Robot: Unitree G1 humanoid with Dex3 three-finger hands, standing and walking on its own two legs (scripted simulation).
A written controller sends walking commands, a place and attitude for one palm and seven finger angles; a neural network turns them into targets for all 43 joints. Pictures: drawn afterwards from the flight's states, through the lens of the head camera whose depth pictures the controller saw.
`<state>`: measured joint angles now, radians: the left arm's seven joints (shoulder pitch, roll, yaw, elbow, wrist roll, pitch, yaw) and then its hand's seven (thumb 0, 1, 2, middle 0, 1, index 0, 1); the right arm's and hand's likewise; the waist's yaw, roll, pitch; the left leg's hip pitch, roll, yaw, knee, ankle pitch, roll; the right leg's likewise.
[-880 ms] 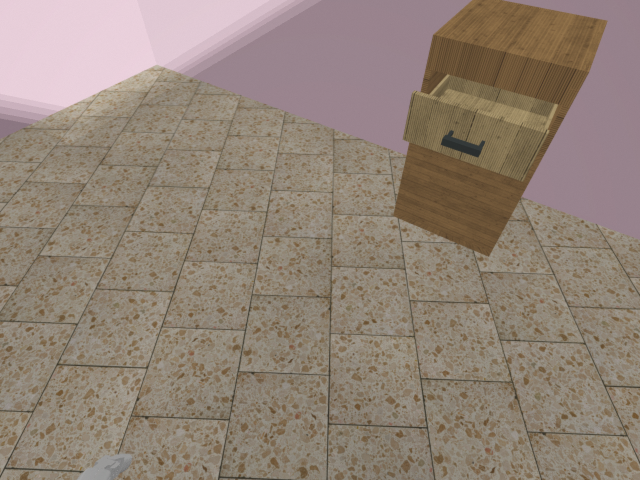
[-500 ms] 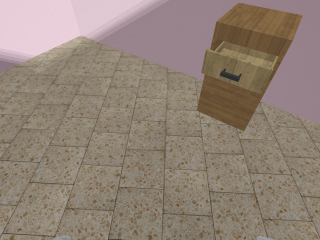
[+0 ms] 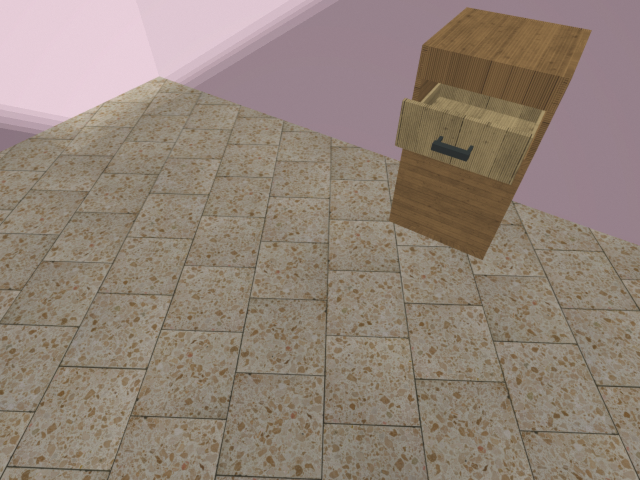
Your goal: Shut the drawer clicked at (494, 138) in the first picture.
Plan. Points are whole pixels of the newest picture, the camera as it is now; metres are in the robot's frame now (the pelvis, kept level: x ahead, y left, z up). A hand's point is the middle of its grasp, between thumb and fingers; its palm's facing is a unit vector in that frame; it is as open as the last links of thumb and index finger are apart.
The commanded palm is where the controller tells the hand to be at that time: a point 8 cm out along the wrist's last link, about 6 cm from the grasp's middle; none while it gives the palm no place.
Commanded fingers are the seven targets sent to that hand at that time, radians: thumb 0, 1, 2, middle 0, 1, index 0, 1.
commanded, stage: stand and wait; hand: left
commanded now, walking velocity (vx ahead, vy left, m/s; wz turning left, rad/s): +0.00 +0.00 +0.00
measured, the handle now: (452, 147) +1.06 -0.35 -0.19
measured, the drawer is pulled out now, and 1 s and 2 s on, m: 0.17 0.17 0.17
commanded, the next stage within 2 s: look at it before walking up in 0.04 s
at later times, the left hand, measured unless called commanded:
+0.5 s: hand out of the picture +0.07 +0.25 -0.16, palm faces -0.03 -0.94 -0.33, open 7.4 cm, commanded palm none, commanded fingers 0.00 0.90 0.90 -0.20 -0.30 -0.20 -0.30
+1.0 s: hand out of the picture +0.07 +0.22 -0.17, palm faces -0.08 -0.96 -0.26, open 7.4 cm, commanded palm none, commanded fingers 0.00 0.90 0.90 -0.20 -0.30 -0.20 -0.30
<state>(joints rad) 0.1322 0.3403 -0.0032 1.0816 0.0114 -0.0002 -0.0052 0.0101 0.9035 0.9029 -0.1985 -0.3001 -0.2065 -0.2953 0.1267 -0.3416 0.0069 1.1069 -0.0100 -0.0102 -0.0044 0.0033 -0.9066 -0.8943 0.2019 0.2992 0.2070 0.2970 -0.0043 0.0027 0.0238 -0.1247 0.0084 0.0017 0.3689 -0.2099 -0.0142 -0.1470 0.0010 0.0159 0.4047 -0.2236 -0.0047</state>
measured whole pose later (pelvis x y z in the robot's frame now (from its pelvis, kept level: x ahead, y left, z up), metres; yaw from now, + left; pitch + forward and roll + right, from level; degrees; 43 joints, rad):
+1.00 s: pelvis +0.04 +0.00 -0.01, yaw -6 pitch +0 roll +1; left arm 0.27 0.28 0.02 1.06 0.02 0.04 -0.03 0.01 0.91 0.90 -0.20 -0.30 -0.20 -0.29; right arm 0.20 -0.26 -0.01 1.06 -0.02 -0.01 0.00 0.00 -0.91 -0.89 0.20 0.30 0.21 0.30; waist 0.02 -0.02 -0.01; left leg -0.12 0.03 0.09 0.46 -0.34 -0.02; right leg -0.25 0.01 0.04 0.65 -0.41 -0.01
